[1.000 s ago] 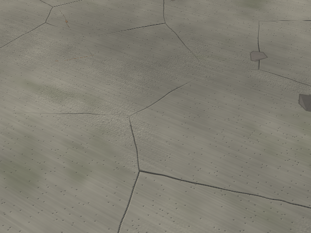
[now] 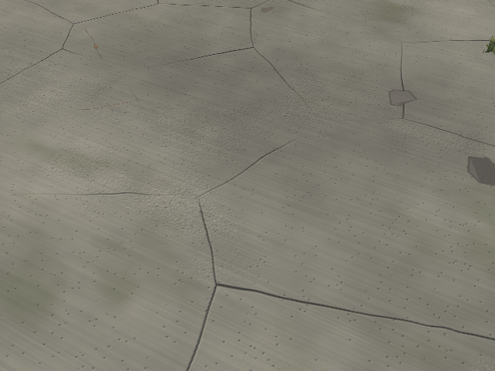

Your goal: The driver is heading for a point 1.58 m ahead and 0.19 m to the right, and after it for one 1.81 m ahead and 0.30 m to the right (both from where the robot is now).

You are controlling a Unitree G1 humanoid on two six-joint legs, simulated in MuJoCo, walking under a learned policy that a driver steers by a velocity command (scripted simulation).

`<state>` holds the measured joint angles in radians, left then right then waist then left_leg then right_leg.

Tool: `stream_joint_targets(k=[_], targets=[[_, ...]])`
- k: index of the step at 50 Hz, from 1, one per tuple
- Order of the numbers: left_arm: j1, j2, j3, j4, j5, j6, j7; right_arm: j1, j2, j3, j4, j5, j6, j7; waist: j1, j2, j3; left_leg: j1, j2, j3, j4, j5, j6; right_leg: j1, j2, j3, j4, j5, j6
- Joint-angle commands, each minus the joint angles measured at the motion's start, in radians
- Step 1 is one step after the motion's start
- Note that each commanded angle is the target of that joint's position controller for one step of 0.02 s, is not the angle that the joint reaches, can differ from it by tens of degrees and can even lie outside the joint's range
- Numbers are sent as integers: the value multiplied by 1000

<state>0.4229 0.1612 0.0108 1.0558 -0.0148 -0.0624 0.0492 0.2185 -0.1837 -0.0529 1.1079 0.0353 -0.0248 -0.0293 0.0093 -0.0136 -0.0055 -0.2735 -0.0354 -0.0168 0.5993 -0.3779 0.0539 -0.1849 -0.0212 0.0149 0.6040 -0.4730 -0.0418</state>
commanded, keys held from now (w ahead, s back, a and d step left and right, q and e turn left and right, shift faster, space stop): w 1.00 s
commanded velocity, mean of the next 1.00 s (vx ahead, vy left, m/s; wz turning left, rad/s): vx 0.44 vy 0.00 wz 0.00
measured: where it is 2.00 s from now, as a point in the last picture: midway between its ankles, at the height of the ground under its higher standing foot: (273, 213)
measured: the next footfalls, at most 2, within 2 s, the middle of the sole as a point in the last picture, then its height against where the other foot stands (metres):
left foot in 0.52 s outside the picture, level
right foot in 1.06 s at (309, 310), level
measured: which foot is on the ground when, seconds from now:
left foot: down 0.00-0.12, up 0.14-0.50, down 0.52-1.00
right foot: down 0.00-0.52, up 0.54-1.00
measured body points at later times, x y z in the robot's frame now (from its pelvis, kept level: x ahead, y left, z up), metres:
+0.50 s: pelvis +0.20 +0.00 -0.02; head +0.24 +0.00 +0.43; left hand +0.05 +0.23 -0.14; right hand +0.47 -0.20 -0.10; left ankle +0.36 +0.11 -0.72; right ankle -0.03 -0.12 -0.73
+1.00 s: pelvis +0.49 -0.01 +0.00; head +0.51 -0.02 +0.45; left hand +0.69 +0.22 -0.09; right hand +0.43 -0.26 -0.14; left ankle +0.36 +0.11 -0.73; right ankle +0.67 -0.15 -0.70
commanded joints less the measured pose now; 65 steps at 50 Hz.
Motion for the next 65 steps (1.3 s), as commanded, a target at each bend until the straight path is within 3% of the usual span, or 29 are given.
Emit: stream_joint_targets(k=[1, 3, 5, 7, 9, 13, 17, 21, 23, 25, 26, 27, 28, 29, 30, 33, 37, 43, 48, 50, 52, 53, 54, 55, 56, 57, 58, 60, 65], targets=[[-7, 22, 6, -63, -4, -45, -15, 115, -163, -34, -19, 7, -38, 9, -42, 160, 132, 89, 257, -446, -347, -426, 195, -286, 27, -57, 65, 3, -42], [-5, 31, 12, -71, -9, -57, -24, 74, -168, -34, -51, -3, -45, 11, -7, 155, 130, -6, 284, -501, -389, -382, 212, -181, 19, -34, 53, 32, -78], [171, 35, 19, -10, -4, -63, -29, -124, -147, -26, -129, 8, -50, 13, 114, 119, 130, -229, 185, -297, -258, -177, 135, 112, -9, 16, -148, 75, -112], [396, 249, 85, 60, -13, -65, -36, -223, -68, -5, -209, 3, -85, 15, 175, -333, 109, -608, -28, 72, 301, -42, -1, 455, -326, 537, -393, 247, -225], [305, 144, 55, 24, 18, -62, -42, -160, -118, -19, -178, 4, -98, 25, 101, -139, 111, -731, 55, -15, 593, -116, 18, 487, -340, 497, -334, 481, -223], [233, 66, 18, 25, 16, -28, -47, -199, -72, -16, -212, 11, -95, 47, 61, -75, 121, -719, 131, 32, 558, 75, 18, 407, -246, 220, -409, 648, -139], [142, 121, 16, -24, 30, -29, -25, -337, -13, 18, -278, -1, -79, 69, 53, -70, 160, -397, 81, 99, 180, 358, -16, 84, -143, 55, -506, 597, -109], [181, 174, 36, -4, -2, -43, -23, -410, -85, 12, -334, 4, -71, 71, 39, -105, 182, -296, 53, 92, 2, 391, 19, 160, -201, 43, -519, 682, -109], [180, 188, 43, 4, -1, -35, -25, -358, -130, -6, -333, 2, -73, 71, -8, -132, 105, -199, 15, 109, -29, 354, 49, 262, -229, 29, -386, 1005, -83], [152, 195, 46, -5, 10, -17, -24, -82, -201, -46, -254, 7, -69, 62, -148, -162, -67, 145, -29, 125, -30, 337, 95, 219, -192, -12, -60, 1249, -43], [124, 186, 39, -33, 22, -17, -28, 112, -260, -66, -209, -1, -62, 50, -224, -95, -184, 471, 119, -50, 0, 301, 144, -31, -151, -16, 223, 985, -18], [271, 8, -7, -45, 15, -35, -48, 218, -348, -79, -181, -24, -61, 52, -130, 221, -419, 809, 426, -600, -138, 41, 339, -372, 51, 17, 643, 143, 42], [206, 58, 10, -31, -17, -67, -56, 217, -251, -53, -165, -28, -58, 56, -164, 211, -412, 734, 436, -826, -351, -102, 333, -474, 70, 167, 809, -60, 18], [53, 136, 33, -94, -45, -80, -56, 88, -194, -34, -178, -19, -66, 56, -128, 177, -174, 547, 391, -643, -368, -76, 262, -576, 5, 123, 846, 0, -4], [-30, 152, 36, -122, -41, -84, -46, -24, -157, -22, -200, -20, -77, 60, -84, 60, -79, 350, 357, -485, -383, 64, 222, -534, -56, 99, 792, 107, -19], [15, 98, 54, -116, -13, -43, -28, -83, -88, 0, -181, -44, -93, 73, 24, 71, -20, 56, 253, -232, -453, 210, 177, -351, -134, 86, 656, 213, -28], [-99, 117, 68, -172, 3, -21, -20, -4, -150, -7, -141, -38, -95, 46, 30, 70, 73, -20, 247, -156, -530, 215, 205, -463, -160, 59, 501, 313, 10], [-358, 106, 58, -241, 5, -37, -47, 129, -189, -9, -125, -25, -84, 15, -48, 52, 88, 66, 205, -51, -528, 309, 157, -464, -102, -9, 84, 616, 38], [-474, 124, 49, -287, -8, -43, -81, 219, -209, -20, -93, -13, -62, 9, -78, 54, 110, 270, 279, -58, -445, 316, 139, -491, -80, 4, -62, 540, 18], [-452, 150, 56, -291, -7, -48, -90, 214, -220, -28, -93, -13, -51, 8, -53, 69, 93, 330, 305, -69, -387, 395, 122, -445, -65, -3, -91, 447, -8], [-284, 208, 85, -249, -7, -53, -90, 177, -223, -29, -105, -19, -38, 10, 47, 90, -10, 330, 263, -23, -169, 720, 89, -205, -2, -56, -114, 392, -52], [-93, 270, 110, -196, 1, -52, -84, 181, -190, -15, -120, -28, -34, 13, 116, 59, -146, 207, 205, 26, 82, 718, 57, 78, -41, -13, -78, 414, -100], [59, 382, 138, -161, 21, -48, -82, 304, -73, 21, -137, -31, -49, 23, 96, -172, -326, -208, 52, 88, 509, 369, -21, 514, -307, 423, -117, 287, -263], [80, 325, 120, -156, 10, -44, -85, 296, -75, 29, -122, -21, -77, 29, 104, -252, -406, -384, -27, -52, 688, -173, -28, 604, -389, 745, -297, 196, -309], [3, 259, 97, -166, 5, -47, -82, 198, -175, 1, -149, 7, -96, 32, 96, -188, -276, -478, 39, -101, 772, -139, -6, 505, -354, 624, -302, 190, -247], [-91, 225, 84, -189, 8, -46, -77, 115, -193, -2, -173, 14, -105, 29, 74, -119, -175, -480, 94, -71, 754, -51, 5, 357, -321, 473, -312, 279, -213], [-161, 196, 73, -198, 14, -45, -78, 72, -186, -7, -179, 1, -103, 23, 45, -51, -101, -442, 135, -53, 682, 25, 4, 208, -281, 360, -346, 368, -195], [-198, 155, 61, -191, 27, -51, -83, 96, -149, -13, -170, -13, -75, 18, -11, -71, -52, -330, 178, -55, 582, 100, 2, 57, -223, 244, -411, 419, -176], [-124, 208, 74, -152, 20, -55, -61, -6, -129, -17, -204, -29, -50, 17, -17, -36, 21, -424, 189, -38, 364, 261, -31, 31, -210, 141, -487, 506, -196]])
Keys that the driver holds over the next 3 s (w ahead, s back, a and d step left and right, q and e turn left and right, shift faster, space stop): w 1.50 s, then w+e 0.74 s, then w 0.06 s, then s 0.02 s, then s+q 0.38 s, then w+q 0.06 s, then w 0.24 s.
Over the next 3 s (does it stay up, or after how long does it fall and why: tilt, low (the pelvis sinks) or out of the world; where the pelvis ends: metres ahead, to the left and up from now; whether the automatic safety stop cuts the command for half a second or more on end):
stays up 1.38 -0.17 0.00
